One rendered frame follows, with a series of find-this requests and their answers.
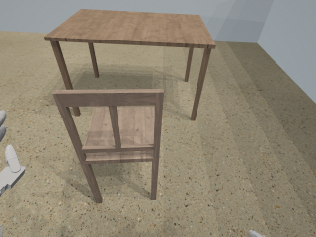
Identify left robot hand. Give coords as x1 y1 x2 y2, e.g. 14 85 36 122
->
0 110 26 197

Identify table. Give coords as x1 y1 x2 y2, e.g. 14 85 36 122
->
44 9 216 121

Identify chair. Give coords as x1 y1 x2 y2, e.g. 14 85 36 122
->
52 89 164 204

